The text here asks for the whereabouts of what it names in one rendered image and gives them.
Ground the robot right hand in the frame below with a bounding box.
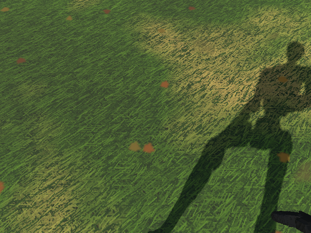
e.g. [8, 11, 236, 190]
[271, 211, 311, 233]

